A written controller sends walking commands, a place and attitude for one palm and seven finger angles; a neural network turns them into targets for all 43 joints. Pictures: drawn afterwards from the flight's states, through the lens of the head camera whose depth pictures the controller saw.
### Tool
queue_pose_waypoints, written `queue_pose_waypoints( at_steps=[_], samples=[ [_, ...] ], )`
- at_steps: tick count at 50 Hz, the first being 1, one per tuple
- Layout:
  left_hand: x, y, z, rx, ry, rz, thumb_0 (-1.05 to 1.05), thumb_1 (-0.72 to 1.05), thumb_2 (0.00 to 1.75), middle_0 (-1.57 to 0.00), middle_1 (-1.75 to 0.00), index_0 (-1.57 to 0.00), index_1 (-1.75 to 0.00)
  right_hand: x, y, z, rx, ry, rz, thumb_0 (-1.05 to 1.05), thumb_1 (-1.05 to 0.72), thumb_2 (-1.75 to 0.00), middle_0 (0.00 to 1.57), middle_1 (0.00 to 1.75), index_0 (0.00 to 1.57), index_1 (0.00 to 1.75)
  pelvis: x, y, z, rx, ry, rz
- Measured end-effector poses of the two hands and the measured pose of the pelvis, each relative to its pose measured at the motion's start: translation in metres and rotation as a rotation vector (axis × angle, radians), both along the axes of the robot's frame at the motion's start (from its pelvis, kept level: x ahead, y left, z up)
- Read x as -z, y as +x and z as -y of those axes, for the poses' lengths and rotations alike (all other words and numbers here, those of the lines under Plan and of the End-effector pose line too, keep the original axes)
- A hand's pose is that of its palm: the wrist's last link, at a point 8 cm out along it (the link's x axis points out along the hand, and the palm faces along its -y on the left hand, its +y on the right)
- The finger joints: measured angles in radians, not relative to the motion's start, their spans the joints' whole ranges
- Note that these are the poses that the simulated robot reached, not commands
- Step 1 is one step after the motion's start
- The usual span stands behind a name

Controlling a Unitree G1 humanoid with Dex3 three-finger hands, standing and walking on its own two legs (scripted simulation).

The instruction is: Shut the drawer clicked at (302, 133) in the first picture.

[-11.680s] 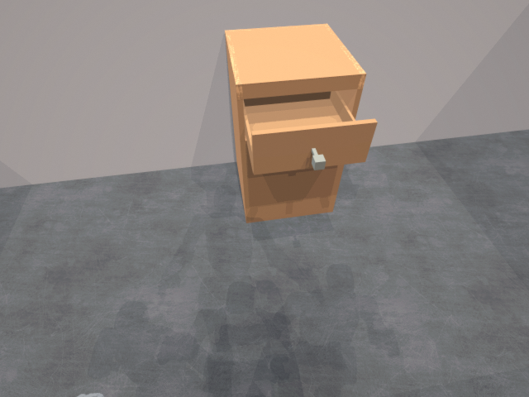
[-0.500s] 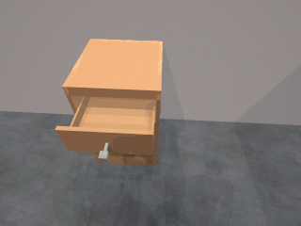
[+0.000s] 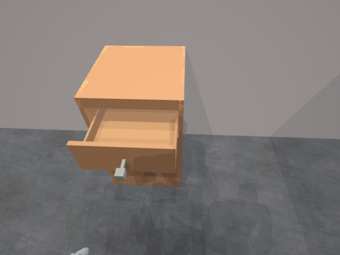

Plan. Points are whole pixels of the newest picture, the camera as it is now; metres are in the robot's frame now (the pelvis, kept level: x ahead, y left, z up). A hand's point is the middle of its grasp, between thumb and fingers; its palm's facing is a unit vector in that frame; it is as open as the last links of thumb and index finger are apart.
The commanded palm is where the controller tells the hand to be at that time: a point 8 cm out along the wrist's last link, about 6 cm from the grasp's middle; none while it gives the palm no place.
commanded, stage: raise the hand and make a fist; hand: left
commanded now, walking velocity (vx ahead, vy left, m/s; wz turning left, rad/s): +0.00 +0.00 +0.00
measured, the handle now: (121, 169) +0.44 +0.21 -0.18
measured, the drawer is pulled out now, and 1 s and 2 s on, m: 0.19 0.19 0.19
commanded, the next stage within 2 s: bring the fist close to the handle in 1.76 s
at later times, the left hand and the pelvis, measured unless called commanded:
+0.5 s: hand (109, 247) +0.16 +0.16 -0.07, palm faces -0.01 -1.00 -0.06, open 4.8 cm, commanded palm +0.16 +0.21 -0.07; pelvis -0.04 -0.01 -0.12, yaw +2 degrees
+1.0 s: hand (115, 223) +0.22 +0.16 -0.08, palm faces -0.07 -1.00 -0.03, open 3.1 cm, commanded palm +0.21 +0.22 -0.07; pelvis -0.03 +0.01 -0.11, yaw +0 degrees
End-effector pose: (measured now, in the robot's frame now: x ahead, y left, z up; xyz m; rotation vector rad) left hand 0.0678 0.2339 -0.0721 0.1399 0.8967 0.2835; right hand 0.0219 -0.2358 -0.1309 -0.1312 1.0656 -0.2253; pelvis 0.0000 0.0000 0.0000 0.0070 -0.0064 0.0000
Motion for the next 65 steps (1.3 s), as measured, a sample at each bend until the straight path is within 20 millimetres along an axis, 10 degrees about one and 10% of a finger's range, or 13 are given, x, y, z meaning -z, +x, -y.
queue_pose_waypoints(
  at_steps=[7, 11, 17, 22, 27, 39, 48, 65],
  samples=[
    [-0.059, 0.111, 0.042, 0.218, -0.164, 0.783, 0.04, 0.95, 0.90, -0.31, -0.43, -0.31, -0.43, -0.037, 0.107, 0.040, -0.138, -0.154, 0.473, 0.02, -0.92, -0.90, 0.20, 0.30, 0.20, 0.30, 0.036, -0.019, -0.001, -0.005, 0.014, -0.142],
    [-0.044, 0.110, 0.061, 0.349, -0.224, 0.984, 0.02, 0.93, 0.90, -0.38, -0.51, -0.39, -0.51, -0.050, 0.157, 0.039, -0.216, -0.187, 0.633, 0.01, -0.92, -0.90, 0.20, 0.30, 0.20, 0.30, 0.068, -0.026, 0.003, 0.007, 0.020, -0.208],
    [0.011, 0.070, 0.047, 0.298, -0.193, 0.785, 0.01, 0.91, 0.90, -0.51, -0.64, -0.51, -0.63, -0.034, 0.199, 0.005, -0.302, -0.126, 0.695, 0.01, -0.91, -0.90, 0.20, 0.30, 0.20, 0.30, 0.101, -0.033, 0.007, -0.009, 0.005, -0.251],
    [0.000, 0.058, 0.022, 0.259, -0.091, 0.832, 0.02, 0.90, 0.90, -0.61, -0.75, -0.61, -0.74, 0.008, 0.192, -0.032, -0.354, -0.031, 0.626, 0.01, -0.91, -0.90, 0.20, 0.30, 0.20, 0.30, 0.114, -0.039, 0.008, -0.029, -0.031, -0.280],
    [-0.008, 0.087, 0.027, 0.366, -0.118, 0.907, 0.02, 0.90, 0.90, -0.71, -0.86, -0.71, -0.85, 0.056, 0.154, -0.049, -0.347, 0.041, 0.479, 0.01, -0.91, -0.90, 0.21, 0.30, 0.20, 0.30, 0.123, -0.048, 0.005, -0.036, -0.048, -0.310],
    [-0.004, 0.131, 0.020, 0.329, -0.143, 0.802, 0.02, 0.90, 0.90, -0.94, -1.11, -0.95, -1.11, 0.063, 0.071, -0.006, -0.150, -0.048, 0.239, 0.01, -0.90, -0.90, 0.21, 0.30, 0.20, 0.30, 0.107, -0.043, -0.007, -0.009, -0.029, -0.331],
    [0.005, 0.131, 0.020, 0.356, -0.154, 0.813, 0.02, 0.90, 0.90, -1.12, -1.31, -1.13, -1.30, 0.042, 0.099, 0.012, -0.177, -0.137, 0.292, 0.01, -0.91, -0.90, 0.20, 0.30, 0.20, 0.30, 0.106, -0.034, -0.013, -0.012, -0.034, -0.342],
    [0.005, 0.157, 0.011, 0.347, -0.141, 0.816, 0.02, 0.90, 0.90, -1.37, -1.58, -1.38, -1.57, 0.049, 0.156, -0.036, -0.272, -0.020, 0.344, 0.01, -0.91, -0.90, 0.21, 0.30, 0.20, 0.30, 0.108, -0.020, -0.013, -0.022, -0.045, -0.364]
  ],
)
